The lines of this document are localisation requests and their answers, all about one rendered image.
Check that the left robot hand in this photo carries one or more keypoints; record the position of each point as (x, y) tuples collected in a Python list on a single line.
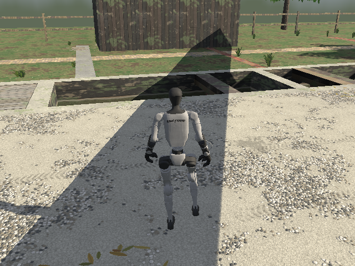
[(151, 155)]

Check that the left robot forearm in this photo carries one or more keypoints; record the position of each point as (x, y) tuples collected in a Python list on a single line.
[(150, 146)]

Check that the right robot forearm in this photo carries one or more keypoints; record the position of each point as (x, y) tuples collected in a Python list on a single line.
[(204, 146)]

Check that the robot right foot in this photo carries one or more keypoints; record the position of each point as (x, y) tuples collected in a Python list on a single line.
[(195, 212)]

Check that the robot right upper arm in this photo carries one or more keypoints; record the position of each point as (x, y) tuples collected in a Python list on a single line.
[(196, 125)]

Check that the right robot hand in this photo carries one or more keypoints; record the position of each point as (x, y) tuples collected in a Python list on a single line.
[(204, 158)]

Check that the robot left upper arm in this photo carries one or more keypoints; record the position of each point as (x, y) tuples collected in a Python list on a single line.
[(156, 126)]

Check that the robot foot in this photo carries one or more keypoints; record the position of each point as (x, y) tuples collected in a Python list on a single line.
[(195, 212), (171, 224)]

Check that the robot left foot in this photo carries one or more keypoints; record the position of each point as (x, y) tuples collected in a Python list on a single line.
[(171, 224)]

